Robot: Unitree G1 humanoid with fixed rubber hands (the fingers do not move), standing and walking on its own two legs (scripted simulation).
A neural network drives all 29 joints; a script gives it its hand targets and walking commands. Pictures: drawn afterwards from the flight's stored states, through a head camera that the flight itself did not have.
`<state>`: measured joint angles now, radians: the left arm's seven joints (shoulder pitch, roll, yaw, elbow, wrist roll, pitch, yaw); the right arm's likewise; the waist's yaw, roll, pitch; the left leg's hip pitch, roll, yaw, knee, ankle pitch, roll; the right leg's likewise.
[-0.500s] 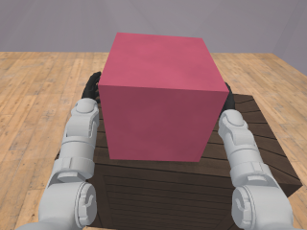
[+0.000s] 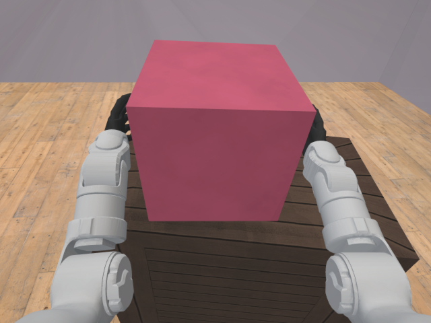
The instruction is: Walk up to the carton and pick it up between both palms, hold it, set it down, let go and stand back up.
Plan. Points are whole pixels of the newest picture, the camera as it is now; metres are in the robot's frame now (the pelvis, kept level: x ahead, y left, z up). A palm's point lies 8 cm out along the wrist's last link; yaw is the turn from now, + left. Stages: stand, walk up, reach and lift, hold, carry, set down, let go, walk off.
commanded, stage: reach and lift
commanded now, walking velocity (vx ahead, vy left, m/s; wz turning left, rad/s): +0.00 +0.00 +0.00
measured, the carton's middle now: (215, 128) +0.47 -0.02 +0.17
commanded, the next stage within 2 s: hold in 1.04 s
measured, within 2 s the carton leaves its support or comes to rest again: neither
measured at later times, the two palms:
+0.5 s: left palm (111, 127) +0.39 +0.17 +0.22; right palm (313, 131) +0.38 -0.19 +0.23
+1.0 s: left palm (108, 117) +0.39 +0.17 +0.24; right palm (317, 116) +0.38 -0.19 +0.26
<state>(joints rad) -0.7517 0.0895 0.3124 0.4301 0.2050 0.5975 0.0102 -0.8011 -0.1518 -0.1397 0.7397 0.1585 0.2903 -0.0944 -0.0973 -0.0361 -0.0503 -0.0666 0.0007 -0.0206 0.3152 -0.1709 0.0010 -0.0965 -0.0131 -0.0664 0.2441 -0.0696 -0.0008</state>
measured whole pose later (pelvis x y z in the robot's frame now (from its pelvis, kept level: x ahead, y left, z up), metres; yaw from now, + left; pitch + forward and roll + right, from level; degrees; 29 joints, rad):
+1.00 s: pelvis +0.00 -0.01 +0.00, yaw +0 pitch -4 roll -1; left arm -0.83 0.13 0.33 0.42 0.20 0.74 -0.01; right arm -0.93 -0.21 -0.06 0.72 0.27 0.49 -0.16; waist -0.09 -0.02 -0.11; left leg -0.09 0.01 -0.03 0.33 -0.18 -0.01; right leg -0.11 0.01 -0.05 0.25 -0.08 -0.01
